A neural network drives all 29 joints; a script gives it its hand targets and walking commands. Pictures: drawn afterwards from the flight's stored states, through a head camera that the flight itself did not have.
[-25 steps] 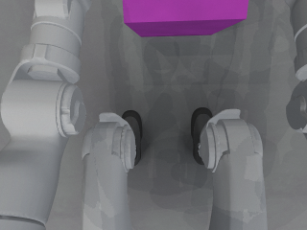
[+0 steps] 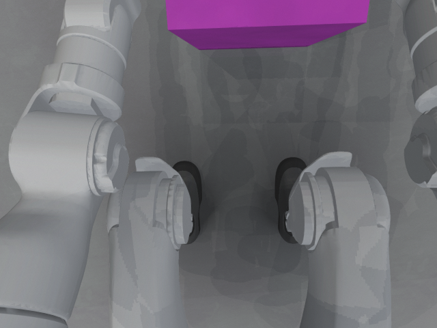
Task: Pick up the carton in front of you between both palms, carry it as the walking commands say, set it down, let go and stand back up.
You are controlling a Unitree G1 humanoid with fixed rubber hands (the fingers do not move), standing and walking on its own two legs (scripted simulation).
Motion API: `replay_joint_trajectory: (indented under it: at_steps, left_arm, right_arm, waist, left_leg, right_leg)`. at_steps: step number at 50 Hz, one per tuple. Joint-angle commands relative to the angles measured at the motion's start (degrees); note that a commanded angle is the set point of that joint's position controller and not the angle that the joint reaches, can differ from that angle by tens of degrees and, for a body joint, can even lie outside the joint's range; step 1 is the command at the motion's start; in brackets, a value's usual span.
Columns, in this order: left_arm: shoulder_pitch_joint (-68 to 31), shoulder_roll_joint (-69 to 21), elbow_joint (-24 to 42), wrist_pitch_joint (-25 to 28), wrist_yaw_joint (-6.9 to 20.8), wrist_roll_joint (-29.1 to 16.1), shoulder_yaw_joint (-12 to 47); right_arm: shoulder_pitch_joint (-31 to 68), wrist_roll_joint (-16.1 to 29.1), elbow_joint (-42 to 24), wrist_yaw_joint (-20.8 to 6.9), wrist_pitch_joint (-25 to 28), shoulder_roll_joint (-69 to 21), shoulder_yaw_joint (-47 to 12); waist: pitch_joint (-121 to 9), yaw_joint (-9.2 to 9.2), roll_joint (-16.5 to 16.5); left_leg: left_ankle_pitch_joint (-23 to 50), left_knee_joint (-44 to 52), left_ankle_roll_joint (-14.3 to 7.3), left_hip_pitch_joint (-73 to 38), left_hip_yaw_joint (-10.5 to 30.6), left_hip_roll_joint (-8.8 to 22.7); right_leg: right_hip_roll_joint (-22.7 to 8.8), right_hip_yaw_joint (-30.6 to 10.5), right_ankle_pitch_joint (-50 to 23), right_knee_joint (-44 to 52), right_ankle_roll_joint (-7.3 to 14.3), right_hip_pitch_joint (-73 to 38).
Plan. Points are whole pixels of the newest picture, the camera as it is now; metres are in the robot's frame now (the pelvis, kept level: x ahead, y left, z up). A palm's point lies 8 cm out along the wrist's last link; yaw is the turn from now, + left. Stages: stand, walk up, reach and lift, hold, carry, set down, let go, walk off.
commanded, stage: reach and lift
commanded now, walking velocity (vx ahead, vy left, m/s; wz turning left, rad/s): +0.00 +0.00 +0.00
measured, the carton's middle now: out of the picture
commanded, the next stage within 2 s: none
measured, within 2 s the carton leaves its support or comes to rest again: leaves its support in 0.54 s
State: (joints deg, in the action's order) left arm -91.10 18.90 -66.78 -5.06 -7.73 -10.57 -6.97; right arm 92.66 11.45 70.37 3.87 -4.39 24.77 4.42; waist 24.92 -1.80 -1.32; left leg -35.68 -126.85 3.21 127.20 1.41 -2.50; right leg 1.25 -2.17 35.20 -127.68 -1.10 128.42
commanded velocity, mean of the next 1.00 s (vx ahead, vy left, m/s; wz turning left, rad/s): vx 0.00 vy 0.00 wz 0.00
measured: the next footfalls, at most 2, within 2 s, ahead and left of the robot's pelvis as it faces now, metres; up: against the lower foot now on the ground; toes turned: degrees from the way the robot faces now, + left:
none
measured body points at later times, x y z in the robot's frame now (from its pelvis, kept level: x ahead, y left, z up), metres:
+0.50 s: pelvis +0.00 +0.00 -0.01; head +0.38 -0.02 +0.22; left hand +0.58 +0.11 -0.18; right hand +0.57 -0.20 -0.18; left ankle +0.10 +0.13 -0.33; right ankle +0.10 -0.12 -0.33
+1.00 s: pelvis -0.02 +0.01 +0.10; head +0.26 -0.02 +0.45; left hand +0.52 +0.11 +0.03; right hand +0.51 -0.19 +0.03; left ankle +0.11 +0.14 -0.33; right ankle +0.10 -0.12 -0.33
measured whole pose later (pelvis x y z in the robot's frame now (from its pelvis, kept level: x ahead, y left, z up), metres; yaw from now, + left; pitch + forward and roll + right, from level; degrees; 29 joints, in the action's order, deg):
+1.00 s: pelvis -0.02 +0.01 +0.10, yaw -2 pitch +42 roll +1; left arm -69.0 -0.6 -42.8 -22.4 -2.8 16.1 -32.6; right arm 71.3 -15.4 47.9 0.8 -22.6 5.8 28.9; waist -4.0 -0.7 -0.7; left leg -28.5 -104.6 3.5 118.4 3.2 -4.1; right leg 3.7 -4.0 26.6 -104.4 -2.4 119.9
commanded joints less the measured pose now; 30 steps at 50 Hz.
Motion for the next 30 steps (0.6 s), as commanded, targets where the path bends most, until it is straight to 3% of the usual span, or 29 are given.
replay_joint_trajectory:
  at_steps: [1, 7, 8, 9, 12, 14, 17, 23, 28, 30]
  left_arm:
    - [-14.9, 5.2, 5.0, 1.1, 0.1, 0.8, -0.9]
    - [-21.0, -3.8, 7.1, 0.4, 1.2, 1.1, 1.2]
    - [-21.0, -4.7, 6.9, 0.2, 1.3, 2.7, -0.2]
    - [-25.4, -17.2, 8.8, -0.5, 3.7, 2.5, 3.0]
    - [-29.2, -43.1, 9.2, -3.6, 11.9, 5.4, 3.9]
    - [-28.4, -50.2, 10.6, -5.5, 15.4, 6.7, 4.1]
    - [-27.9, -53.5, 12.9, -7.0, 17.1, 6.5, 5.0]
    - [-30.5, -60.5, 21.2, -8.1, 16.6, 0.1, 12.3]
    - [-34.2, -68.4, 34.8, -9.5, 14.5, -3.2, 18.6]
    - [-33.8, -70.3, 39.1, -10.9, 13.7, -2.0, 19.3]
  right_arm:
    - [17.1, -0.2, -6.4, -0.2, 1.1, 4.7, 0.1]
    - [21.9, -0.9, -6.8, -1.5, 0.1, -3.3, -1.4]
    - [22.0, -1.5, -6.0, -2.1, -0.3, -5.8, -1.1]
    - [26.4, -0.9, -8.0, -4.4, -0.9, -18.4, -3.8]
    - [28.9, -4.2, -9.1, -12.7, -3.8, -44.7, -5.3]
    - [26.8, -5.5, -11.3, -16.7, -5.9, -52.2, -4.6]
    - [25.2, -5.0, -13.6, -19.3, -7.8, -56.5, -5.3]
    - [29.3, 0.5, -23.7, -19.6, -9.3, -61.2, -11.6]
    - [33.8, 3.1, -40.5, -16.8, -10.6, -65.4, -16.9]
    - [33.2, 2.2, -44.6, -15.3, -11.9, -68.6, -18.1]
  waist:
    - [-67.8, 0.66, 2.7]
    - [-66.8, -0.63, 1.6]
    - [-65.9, 0.10, 1.7]
    - [-65.6, 0.00, 1.8]
    - [-58.8, -0.51, 1.2]
    - [-56.1, -0.85, 0.8]
    - [-56.3, -0.82, 0.5]
    - [-76.6, -1.82, 0.5]
    - [-116.1, -3.02, 1.6]
    - [-126.0, -2.35, 2.7]
  left_leg:
    - [21.2, 8.1, -0.6, -30.6, -4.7, -1.3]
    - [19.1, 8.6, -0.4, -35.1, -4.7, -2.4]
    - [18.8, 8.8, -0.4, -35.7, -4.9, -2.7]
    - [18.8, 8.9, -0.7, -35.3, -5.0, -3.4]
    - [16.1, 7.8, -1.5, -31.8, -5.5, -4.9]
    - [14.5, 7.3, -2.2, -29.6, -6.2, -5.1]
    - [14.7, 7.1, -3.0, -28.9, -6.3, -4.9]
    - [23.2, 6.0, -3.1, -36.1, -6.8, -5.2]
    - [38.2, 7.1, -1.8, -47.2, -6.7, -6.4]
    - [37.6, 9.0, -1.8, -46.7, -7.0, -7.4]
  right_leg:
    - [0.4, 2.9, -23.3, 10.3, -1.0, -34.9]
    - [1.4, 3.3, -20.4, 11.2, -0.5, -36.1]
    - [1.6, 3.5, -19.6, 11.2, -0.6, -35.9]
    - [2.4, 3.7, -19.6, 11.3, -0.3, -36.1]
    - [3.4, 3.9, -17.5, 10.2, 0.3, -32.9]
    - [3.9, 4.9, -16.1, 10.2, 0.6, -30.7]
    - [3.9, 5.2, -16.3, 9.7, 0.9, -29.4]
    - [4.1, 5.7, -25.6, 8.9, 0.9, -37.4]
    - [5.3, 6.2, -45.2, 9.2, 0.6, -56.4]
    - [6.0, 6.3, -45.6, 10.8, 0.5, -61.1]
